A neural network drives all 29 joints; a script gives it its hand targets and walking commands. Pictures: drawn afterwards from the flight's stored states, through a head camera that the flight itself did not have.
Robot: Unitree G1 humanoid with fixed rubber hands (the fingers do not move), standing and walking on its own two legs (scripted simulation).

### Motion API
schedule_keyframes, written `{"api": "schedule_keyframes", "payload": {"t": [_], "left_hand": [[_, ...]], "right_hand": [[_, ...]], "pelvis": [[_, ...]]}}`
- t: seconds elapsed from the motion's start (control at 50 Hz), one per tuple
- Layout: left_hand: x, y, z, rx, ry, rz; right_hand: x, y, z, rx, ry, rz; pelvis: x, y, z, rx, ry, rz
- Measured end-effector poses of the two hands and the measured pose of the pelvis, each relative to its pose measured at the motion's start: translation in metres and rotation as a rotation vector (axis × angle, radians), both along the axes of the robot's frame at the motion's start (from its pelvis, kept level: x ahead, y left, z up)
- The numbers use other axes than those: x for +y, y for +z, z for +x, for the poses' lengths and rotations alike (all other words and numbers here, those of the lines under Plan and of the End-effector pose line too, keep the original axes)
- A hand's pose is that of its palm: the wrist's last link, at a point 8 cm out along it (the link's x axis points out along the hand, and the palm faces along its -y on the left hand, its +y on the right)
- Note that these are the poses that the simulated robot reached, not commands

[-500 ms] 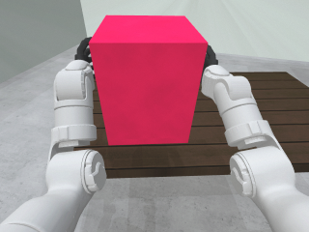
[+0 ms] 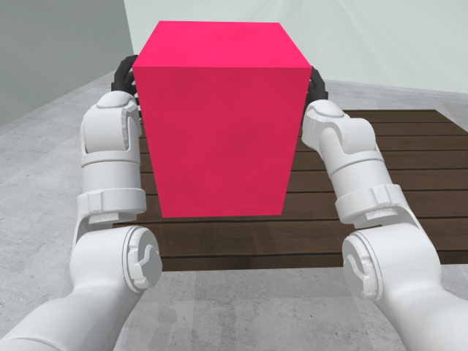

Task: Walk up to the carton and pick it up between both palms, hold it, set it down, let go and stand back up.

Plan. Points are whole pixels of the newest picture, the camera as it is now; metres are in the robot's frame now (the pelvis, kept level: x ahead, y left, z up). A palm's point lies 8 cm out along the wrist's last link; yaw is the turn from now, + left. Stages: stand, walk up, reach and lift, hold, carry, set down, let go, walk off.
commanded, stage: set down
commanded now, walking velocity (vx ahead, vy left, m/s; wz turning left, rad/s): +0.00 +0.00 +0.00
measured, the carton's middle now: (221, 119) +0.40 +0.01 +0.26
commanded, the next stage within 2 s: none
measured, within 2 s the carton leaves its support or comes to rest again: neither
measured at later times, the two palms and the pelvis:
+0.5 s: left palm (124, 134) +0.40 +0.18 +0.24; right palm (290, 152) +0.39 -0.11 +0.20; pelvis +0.00 +0.00 +0.00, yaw +2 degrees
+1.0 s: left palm (125, 139) +0.41 +0.18 +0.22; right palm (284, 153) +0.40 -0.10 +0.19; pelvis +0.01 +0.02 +0.00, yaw +0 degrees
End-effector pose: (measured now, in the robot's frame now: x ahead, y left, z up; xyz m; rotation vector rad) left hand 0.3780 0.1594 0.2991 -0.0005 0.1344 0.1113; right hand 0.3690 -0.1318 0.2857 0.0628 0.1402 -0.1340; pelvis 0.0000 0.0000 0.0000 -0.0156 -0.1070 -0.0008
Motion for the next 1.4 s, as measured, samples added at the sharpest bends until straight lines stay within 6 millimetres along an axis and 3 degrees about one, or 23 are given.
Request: {"api": "schedule_keyframes", "payload": {"t": [0.12,0.2,0.38,0.48,0.58,0.82,1.2,1.4], "left_hand": [[0.003,0.006,0.005,-0.072,-0.002,0.008],[0.008,0.002,0.007,-0.090,0.003,0.022],[0.017,-0.036,0.011,-0.073,0.012,0.037],[0.018,-0.058,0.016,-0.054,0.013,0.026],[0.018,-0.066,0.022,-0.050,0.012,0.026],[0.021,-0.064,0.033,-0.032,0.011,0.044],[0.018,-0.106,0.034,0.039,0.008,0.037],[0.012,-0.115,0.040,0.061,0.007,0.022]], "right_hand": [[0.003,-0.004,0.006,-0.073,-0.004,0.014],[0.010,-0.018,0.010,-0.095,0.004,0.005],[0.021,-0.070,0.015,-0.082,0.017,-0.015],[0.022,-0.087,0.019,-0.067,0.013,-0.030],[0.021,-0.088,0.024,-0.066,0.010,-0.039],[0.024,-0.085,0.034,-0.054,0.007,-0.044],[0.021,-0.122,0.033,0.005,-0.001,-0.041],[0.014,-0.127,0.038,0.025,-0.001,-0.051]], "pelvis": [[-0.003,0.001,-0.001,-0.036,0.003,0.007],[-0.005,0.001,0.000,-0.066,0.009,0.011],[-0.006,0.001,0.003,-0.090,0.032,0.008],[-0.003,0.000,0.004,-0.063,0.031,0.005],[0.002,0.000,0.005,-0.041,0.024,0.000],[0.017,0.001,0.010,-0.038,0.005,-0.007],[0.024,0.002,0.012,-0.032,-0.008,-0.012],[0.018,0.003,0.011,-0.002,-0.017,-0.006]]}}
